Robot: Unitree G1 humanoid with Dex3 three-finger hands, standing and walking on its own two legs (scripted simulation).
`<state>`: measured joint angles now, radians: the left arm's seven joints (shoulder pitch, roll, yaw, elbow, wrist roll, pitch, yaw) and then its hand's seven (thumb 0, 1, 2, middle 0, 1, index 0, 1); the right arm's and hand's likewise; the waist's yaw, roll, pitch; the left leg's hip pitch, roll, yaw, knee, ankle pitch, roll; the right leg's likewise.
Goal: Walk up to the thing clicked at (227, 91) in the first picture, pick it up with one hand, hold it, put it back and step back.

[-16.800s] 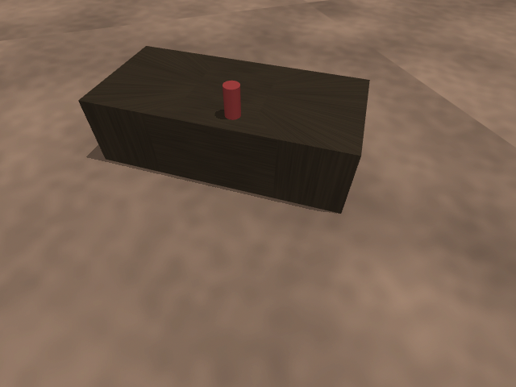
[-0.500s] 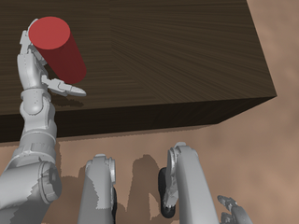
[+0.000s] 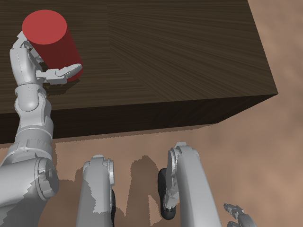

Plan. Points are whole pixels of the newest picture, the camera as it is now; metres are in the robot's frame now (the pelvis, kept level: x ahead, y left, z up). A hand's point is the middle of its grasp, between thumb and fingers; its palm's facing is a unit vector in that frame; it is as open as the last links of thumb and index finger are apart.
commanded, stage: close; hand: left
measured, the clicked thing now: (58, 51) +0.54 +0.17 +0.01
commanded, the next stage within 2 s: settle in 0.20 s
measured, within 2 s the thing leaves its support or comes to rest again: leaves its support in 0.72 s
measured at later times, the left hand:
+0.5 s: hand (55, 56) +0.53 +0.18 +0.00, palm faces +0.16 -0.99 -0.04, open 11.0 cm
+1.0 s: hand (49, 49) +0.52 +0.18 +0.04, palm faces +0.13 -0.99 -0.06, open 11.0 cm
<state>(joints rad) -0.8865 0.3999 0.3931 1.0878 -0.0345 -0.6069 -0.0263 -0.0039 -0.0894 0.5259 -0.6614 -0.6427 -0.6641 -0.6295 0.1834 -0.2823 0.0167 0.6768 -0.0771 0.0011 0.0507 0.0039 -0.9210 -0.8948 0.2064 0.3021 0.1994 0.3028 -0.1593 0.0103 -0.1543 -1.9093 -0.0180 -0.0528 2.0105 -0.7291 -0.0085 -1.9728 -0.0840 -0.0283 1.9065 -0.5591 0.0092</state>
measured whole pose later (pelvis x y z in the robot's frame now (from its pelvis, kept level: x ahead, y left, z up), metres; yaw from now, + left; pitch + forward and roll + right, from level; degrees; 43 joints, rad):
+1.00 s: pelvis +0.01 +0.00 +0.05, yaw +0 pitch +35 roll -3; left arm -0.81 0.39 0.34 1.00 -0.05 -0.48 -0.01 -0.01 -0.49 0.86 -0.71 -1.03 -0.72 -1.03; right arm 0.21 -0.27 0.03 0.66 -0.04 0.00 0.02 0.00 -0.91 -0.90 0.21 0.30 0.20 0.30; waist -0.16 0.02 -0.17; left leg -1.74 -0.01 -0.05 1.84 -0.70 0.00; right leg -1.80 -0.07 -0.03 1.73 -0.54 0.02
